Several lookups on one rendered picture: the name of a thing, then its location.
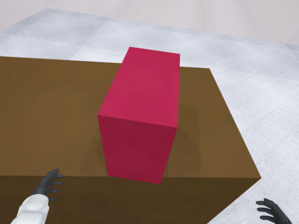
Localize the pedestal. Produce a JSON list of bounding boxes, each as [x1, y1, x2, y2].
[[0, 56, 261, 224]]

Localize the right robot hand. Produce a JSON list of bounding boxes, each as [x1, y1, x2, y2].
[[256, 198, 292, 224]]

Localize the carton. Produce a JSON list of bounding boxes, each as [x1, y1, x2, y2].
[[97, 47, 180, 184]]

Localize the robot left forearm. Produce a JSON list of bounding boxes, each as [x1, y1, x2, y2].
[[11, 194, 49, 224]]

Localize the left robot hand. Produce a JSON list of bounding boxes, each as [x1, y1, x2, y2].
[[32, 169, 64, 201]]

